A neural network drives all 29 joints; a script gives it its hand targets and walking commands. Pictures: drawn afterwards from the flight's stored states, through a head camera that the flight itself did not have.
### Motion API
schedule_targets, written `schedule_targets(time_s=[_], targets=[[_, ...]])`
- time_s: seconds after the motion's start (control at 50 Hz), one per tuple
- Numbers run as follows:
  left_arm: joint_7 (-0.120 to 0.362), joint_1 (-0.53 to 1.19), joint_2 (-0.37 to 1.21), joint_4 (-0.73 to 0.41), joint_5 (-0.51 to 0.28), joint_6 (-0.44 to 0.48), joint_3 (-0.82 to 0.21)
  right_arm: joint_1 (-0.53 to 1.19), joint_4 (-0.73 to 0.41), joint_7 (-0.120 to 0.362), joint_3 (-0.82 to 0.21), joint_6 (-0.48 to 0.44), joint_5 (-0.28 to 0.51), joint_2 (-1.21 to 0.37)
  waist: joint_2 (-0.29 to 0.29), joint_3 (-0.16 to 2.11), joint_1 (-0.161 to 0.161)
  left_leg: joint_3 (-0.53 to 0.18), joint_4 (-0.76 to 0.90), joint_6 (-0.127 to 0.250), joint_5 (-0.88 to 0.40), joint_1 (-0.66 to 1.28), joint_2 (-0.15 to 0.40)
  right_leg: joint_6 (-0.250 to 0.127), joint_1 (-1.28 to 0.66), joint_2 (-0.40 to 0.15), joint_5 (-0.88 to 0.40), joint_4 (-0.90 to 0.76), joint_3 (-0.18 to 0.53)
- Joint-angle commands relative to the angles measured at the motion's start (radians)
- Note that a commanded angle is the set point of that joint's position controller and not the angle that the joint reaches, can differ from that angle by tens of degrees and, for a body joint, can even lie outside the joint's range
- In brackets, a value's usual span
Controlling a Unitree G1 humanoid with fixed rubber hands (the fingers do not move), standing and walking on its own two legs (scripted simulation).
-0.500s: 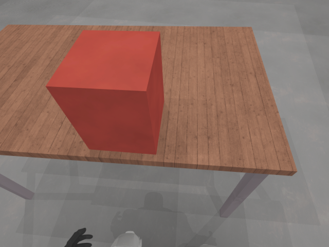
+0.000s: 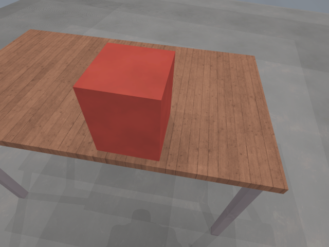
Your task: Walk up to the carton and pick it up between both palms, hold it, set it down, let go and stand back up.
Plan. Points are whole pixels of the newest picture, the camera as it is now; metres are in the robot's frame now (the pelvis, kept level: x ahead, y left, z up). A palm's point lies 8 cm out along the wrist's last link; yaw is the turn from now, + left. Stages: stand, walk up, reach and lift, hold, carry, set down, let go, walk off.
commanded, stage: walk up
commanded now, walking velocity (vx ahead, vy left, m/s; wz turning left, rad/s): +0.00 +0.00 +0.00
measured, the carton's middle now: (134, 103) +0.49 +0.12 +0.06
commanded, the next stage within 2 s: none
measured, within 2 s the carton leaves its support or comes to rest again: neither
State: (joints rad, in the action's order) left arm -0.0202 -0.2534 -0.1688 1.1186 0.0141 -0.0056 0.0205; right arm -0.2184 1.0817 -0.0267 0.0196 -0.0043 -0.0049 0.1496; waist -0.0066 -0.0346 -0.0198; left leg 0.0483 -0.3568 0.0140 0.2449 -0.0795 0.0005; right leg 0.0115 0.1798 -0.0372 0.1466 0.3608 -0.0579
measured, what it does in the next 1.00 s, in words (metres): steps to the left: left foot, then right foot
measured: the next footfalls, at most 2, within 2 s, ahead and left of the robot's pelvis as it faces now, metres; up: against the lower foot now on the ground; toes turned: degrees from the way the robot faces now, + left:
left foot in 0.44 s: +0.07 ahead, +0.26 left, +0.00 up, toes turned +0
right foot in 0.92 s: -0.07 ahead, +0.13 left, +0.00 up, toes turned -12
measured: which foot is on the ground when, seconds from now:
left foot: down 0.00-0.10, up 0.12-0.42, down 0.44-0.94, up 0.96-1.00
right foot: down 0.00-0.44, up 0.46-0.90, down 0.92-1.00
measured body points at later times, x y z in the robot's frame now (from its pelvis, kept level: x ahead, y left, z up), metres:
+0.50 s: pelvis -0.02 +0.13 -0.02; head +0.01 +0.15 +0.42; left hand -0.05 +0.42 -0.18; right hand +0.03 -0.14 -0.15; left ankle +0.03 +0.26 -0.75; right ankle +0.02 -0.10 -0.72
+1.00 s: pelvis +0.01 +0.22 -0.01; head +0.01 +0.22 +0.44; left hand +0.00 +0.45 -0.17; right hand -0.06 -0.01 -0.16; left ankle +0.03 +0.28 -0.73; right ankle -0.11 +0.14 -0.75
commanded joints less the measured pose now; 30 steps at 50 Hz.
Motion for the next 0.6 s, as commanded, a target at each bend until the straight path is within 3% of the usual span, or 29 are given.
schedule_targets(time_s=[0.0,0.02,0.04,0.06,0.08,0.1,0.12,0.14,0.16,0.18,0.2,0.22,0.26,0.28,0.3,0.32,0.34,0.36,0.38,0.4,0.42,0.44,0.46,0.48,0.5,0.52,0.56,0.58], targets=[[-0.008,-0.027,-0.087,-0.012,0.002,0.02,0.012,-0.083,0.001,-0.004,0.015,-0.005,0.002,0.086,-0.036,-0.007,0.028,-0.08,0.084,0.008,-0.088,-0.087,0.11,-0.021,-0.063,-0.077,-0.055,-0.072,0.083],[-0.008,-0.04,-0.087,-0.003,-0.001,0.017,0.013,-0.085,0.011,-0.005,0.017,-0.003,0.001,0.114,-0.065,-0.034,0.02,-0.073,0.088,0.002,-0.064,-0.098,0.098,-0.017,-0.034,-0.075,-0.001,-0.073,0.076],[-0.009,-0.043,-0.079,-0.003,-0.002,0.019,0.011,-0.058,0.01,-0.009,0.016,-0.001,0.003,0.121,-0.006,-0.082,0.005,-0.073,0.095,0.003,-0.071,-0.106,0.101,-0.016,-0.028,-0.081,-0.032,-0.073,0.086],[-0.011,-0.071,-0.054,0.009,0.004,0.017,0.012,-0.064,0.018,-0.009,0.02,-0.001,-0.006,0.092,0.011,-0.078,-0.001,-0.056,0.084,0.002,-0.063,-0.101,0.094,-0.027,-0.03,-0.077,-0.001,-0.068,0.092],[-0.044,-0.182,-0.209,-0.015,0.033,0.007,0.056,-0.045,0.007,-0.005,0.09,0.032,-0.03,0.277,0.085,-0.064,-0.075,0.113,-0.189,-0.025,0.151,-0.284,-0.005,-0.083,-0.129,-0.281,0.115,-0.114,0.345],[-0.074,-0.339,-0.336,0.034,0.036,-0.011,0.099,0.006,-0.043,0.01,0.093,0.051,-0.055,0.269,-0.003,-0.088,-0.118,0.082,-0.413,-0.032,0.296,-0.441,0.004,-0.165,-0.157,-0.449,0.156,-0.171,0.585],[-0.086,-0.38,-0.36,0.058,0.026,-0.021,0.113,0.035,-0.072,0.027,0.09,0.068,-0.071,0.228,-0.053,-0.094,-0.13,-0.028,-0.583,-0.03,0.266,-0.482,0.055,-0.193,-0.09,-0.503,0.207,-0.205,0.656],[-0.091,-0.328,-0.348,0.061,0.023,-0.022,0.119,0.002,-0.085,0.039,0.083,0.075,-0.061,0.176,-0.069,-0.084,-0.078,-0.099,-0.677,-0.038,0.169,-0.501,0.08,-0.193,-0.037,-0.495,0.263,-0.212,0.616],[-0.091,-0.259,-0.319,0.048,0.018,-0.023,0.112,0.022,-0.107,0.05,0.076,0.072,-0.052,0.138,-0.116,-0.047,-0.056,-0.12,-0.744,-0.049,0.125,-0.51,0.091,-0.188,-0.019,-0.441,0.284,-0.219,0.553],[-0.085,-0.202,-0.257,0.036,0.02,-0.023,0.097,-0.004,-0.124,0.054,0.075,0.066,-0.047,0.145,-0.216,-0.066,-0.024,-0.131,-0.765,-0.054,0.104,-0.521,0.103,-0.177,0.021,-0.403,0.241,-0.207,0.48],[-0.081,-0.162,-0.198,0.024,0.024,-0.022,0.086,-0.016,-0.145,0.059,0.077,0.064,-0.048,0.141,-0.234,-0.048,-0.008,-0.147,-0.75,-0.051,0.093,-0.492,0.121,-0.151,0.053,-0.354,0.215,-0.182,0.408],[-0.078,-0.138,-0.191,0.015,0.027,-0.024,0.082,0.002,-0.146,0.062,0.073,0.065,-0.054,0.131,-0.181,-0.003,-0.008,-0.099,-0.711,-0.061,0.107,-0.469,0.096,-0.145,0.057,-0.322,0.205,-0.161,0.368],[-0.074,-0.077,-0.246,-0.009,0.046,-0.023,0.098,-0.004,-0.172,0.071,0.071,0.075,-0.036,0.13,-0.236,-0.017,0.009,-0.077,-0.598,-0.073,0.133,-0.396,0.104,-0.133,0.125,-0.297,0.202,-0.162,0.301],[-0.072,-0.087,-0.256,-0.019,0.046,-0.024,0.107,-0.011,-0.174,0.073,0.07,0.075,-0.036,0.142,-0.195,-0.007,-0.003,-0.051,-0.533,-0.086,0.154,-0.401,0.098,-0.134,0.117,-0.296,0.196,-0.161,0.298],[-0.072,-0.092,-0.283,-0.023,0.052,-0.025,0.119,0.009,-0.187,0.072,0.068,0.079,-0.028,0.131,-0.271,-0.012,-0.008,-0.042,-0.448,-0.082,0.171,-0.373,0.122,-0.142,0.122,-0.305,0.209,-0.162,0.302],[-0.066,-0.132,-0.278,-0.024,0.054,-0.032,0.12,0.014,-0.193,0.075,0.066,0.083,-0.026,0.147,-0.274,0.004,-0.031,-0.002,-0.422,-0.093,0.158,-0.308,0.095,-0.135,0.145,-0.278,0.206,-0.168,0.298],[-0.066,-0.097,-0.312,-0.033,0.054,-0.032,0.139,-0.028,-0.192,0.074,0.071,0.087,-0.023,0.137,-0.346,0.004,0.001,-0.02,-0.352,-0.078,0.135,-0.258,0.113,-0.133,0.174,-0.285,0.197,-0.144,0.276],[-0.064,-0.092,-0.323,-0.047,0.055,-0.038,0.151,-0.03,-0.208,0.073,0.07,0.089,-0.019,0.144,-0.279,-0.022,0.001,-0.005,-0.325,-0.072,0.132,-0.224,0.107,-0.127,0.253,-0.296,0.227,-0.156,0.298],[-0.066,-0.066,-0.325,-0.056,0.054,-0.041,0.152,-0.081,-0.19,0.076,0.078,0.09,-0.023,0.155,-0.277,0.002,0.038,0.001,-0.22,-0.06,0.066,-0.08,0.107,-0.103,0.321,-0.284,0.245,-0.128,0.262],[-0.063,-0.024,-0.319,-0.073,0.057,-0.042,0.156,-0.167,-0.149,0.069,0.077,0.086,-0.019,0.152,-0.237,0.031,0.07,0.017,-0.151,-0.054,0.018,0.023,0.076,-0.079,0.359,-0.233,0.232,-0.057,0.21],[-0.062,-0.006,-0.271,-0.092,0.058,-0.044,0.14,-0.26,-0.127,0.063,0.093,0.082,-0.024,0.185,-0.118,0.072,0.119,0.012,-0.091,-0.041,0.041,0.091,0.069,-0.051,0.396,-0.152,0.282,0.121,0.132],[-0.059,-0.035,-0.141,-0.115,0.036,-0.052,0.099,-0.239,-0.153,0.058,0.11,0.072,-0.037,0.304,0.358,0.062,0.132,-0.175,0.169,0.02,0.347,-0.042,0.25,-0.008,0.464,0.06,0.468,0.504,-0.042],[-0.072,-0.01,-0.103,-0.141,0.034,-0.069,0.087,-0.21,-0.16,0.056,0.099,0.065,-0.03,0.379,0.588,0.031,0.152,-0.321,0.249,0.095,0.43,-0.186,0.323,-0.007,0.503,0.099,0.548,0.704,0.012],[-0.068,0.009,-0.108,-0.152,0.021,-0.073,0.08,-0.149,-0.173,0.048,0.077,0.06,-0.037,0.329,0.549,-0.008,0.103,-0.337,0.271,0.119,0.383,-0.302,0.31,-0.04,0.474,0.061,0.514,0.812,0.092],[-0.054,-0.009,-0.147,-0.138,0.02,-0.07,0.085,-0.051,-0.187,0.038,0.063,0.059,-0.036,0.257,0.313,-0.05,0.023,-0.253,0.231,0.112,0.33,-0.351,0.299,-0.054,0.45,0.044,0.442,0.928,0.085],[-0.037,-0.023,-0.165,-0.125,0.033,-0.063,0.094,0.002,-0.196,0.021,0.062,0.055,-0.033,0.242,0.148,-0.035,-0.019,-0.21,0.194,0.098,0.246,-0.347,0.274,-0.059,0.415,0.026,0.348,0.955,0.054],[-0.013,-0.115,-0.159,-0.106,0.041,-0.047,0.089,0.065,-0.221,0.003,0.055,0.036,-0.022,0.228,0.082,0.065,-0.073,-0.179,0.157,0.102,0.089,-0.248,0.263,-0.047,0.379,0.009,0.237,0.961,0.043],[-0.006,-0.113,-0.149,-0.099,0.042,-0.036,0.082,0.06,-0.216,-0.001,0.046,0.025,-0.02,0.197,0.11,0.086,-0.068,-0.146,0.155,0.099,0.035,-0.202,0.242,-0.046,0.366,0.003,0.215,0.914,0.043]])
